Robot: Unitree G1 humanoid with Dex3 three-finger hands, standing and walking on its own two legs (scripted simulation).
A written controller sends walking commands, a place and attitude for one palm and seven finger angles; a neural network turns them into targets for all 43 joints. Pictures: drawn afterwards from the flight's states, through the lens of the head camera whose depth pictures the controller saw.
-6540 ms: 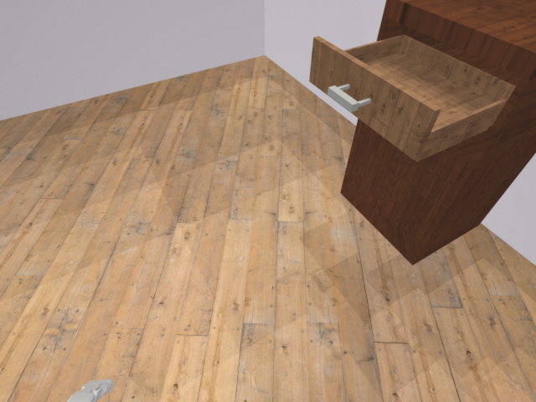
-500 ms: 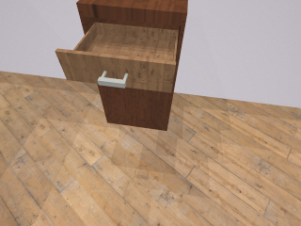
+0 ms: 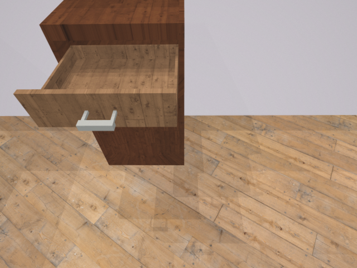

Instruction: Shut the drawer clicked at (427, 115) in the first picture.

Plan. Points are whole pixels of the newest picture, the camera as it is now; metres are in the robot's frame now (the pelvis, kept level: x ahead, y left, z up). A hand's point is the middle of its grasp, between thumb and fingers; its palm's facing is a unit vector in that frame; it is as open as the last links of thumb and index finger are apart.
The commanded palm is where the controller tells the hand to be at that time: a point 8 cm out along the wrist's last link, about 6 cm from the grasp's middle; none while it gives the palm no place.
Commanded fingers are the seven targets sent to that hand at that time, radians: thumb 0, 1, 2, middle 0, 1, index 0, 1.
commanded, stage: take the last steps up to it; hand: left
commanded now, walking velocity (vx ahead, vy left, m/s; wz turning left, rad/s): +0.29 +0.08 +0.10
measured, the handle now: (98, 119) +0.51 +0.24 +0.02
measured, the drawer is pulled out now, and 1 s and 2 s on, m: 0.30 0.30 0.30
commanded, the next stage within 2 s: come to a stop and stand still in 0.42 s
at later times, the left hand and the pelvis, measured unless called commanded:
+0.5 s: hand out of the picture +0.06 +0.21 -0.18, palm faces +0.19 -0.97 -0.14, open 7.4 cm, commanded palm none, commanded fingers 0.00 0.90 0.90 -0.20 -0.30 -0.20 -0.30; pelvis +0.15 +0.06 -0.01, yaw +5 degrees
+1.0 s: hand (99, 227) +0.26 +0.24 -0.16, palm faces +0.04 -0.97 -0.24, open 7.4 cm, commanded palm none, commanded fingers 0.00 0.90 0.90 -0.20 -0.30 -0.20 -0.30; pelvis +0.18 +0.04 +0.01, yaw +2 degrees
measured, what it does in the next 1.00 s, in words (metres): walks ahead: left foot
